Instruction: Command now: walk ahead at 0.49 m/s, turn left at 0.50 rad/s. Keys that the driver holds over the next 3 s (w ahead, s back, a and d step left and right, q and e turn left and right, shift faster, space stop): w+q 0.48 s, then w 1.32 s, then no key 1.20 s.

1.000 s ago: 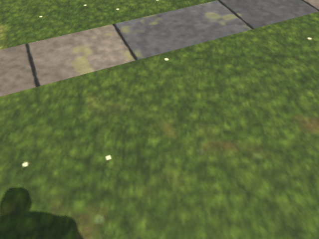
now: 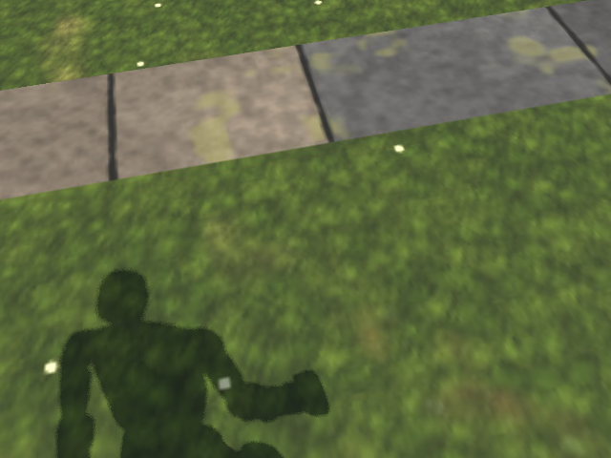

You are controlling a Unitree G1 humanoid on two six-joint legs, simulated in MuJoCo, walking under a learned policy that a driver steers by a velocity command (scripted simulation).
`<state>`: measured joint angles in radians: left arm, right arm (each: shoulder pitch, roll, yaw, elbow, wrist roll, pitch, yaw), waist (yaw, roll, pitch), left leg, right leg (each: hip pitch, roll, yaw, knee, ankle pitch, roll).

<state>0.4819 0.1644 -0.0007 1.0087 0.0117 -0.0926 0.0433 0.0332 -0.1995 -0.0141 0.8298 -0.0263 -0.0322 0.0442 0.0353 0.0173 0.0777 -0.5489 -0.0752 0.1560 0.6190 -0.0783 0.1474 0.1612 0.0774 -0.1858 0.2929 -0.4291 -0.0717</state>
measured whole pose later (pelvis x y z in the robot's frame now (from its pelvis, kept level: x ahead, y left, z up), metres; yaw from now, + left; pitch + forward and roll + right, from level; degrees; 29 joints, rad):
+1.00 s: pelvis +0.53 +0.04 +0.02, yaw +23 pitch +1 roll -2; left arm 0.48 0.22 0.03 0.95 0.01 -0.09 -0.02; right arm 0.03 -0.22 0.00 0.77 -0.03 -0.04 0.05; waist 0.08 0.03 0.03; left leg -0.57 0.05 0.03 0.63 -0.09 0.05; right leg 0.02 0.06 -0.05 0.22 -0.27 -0.04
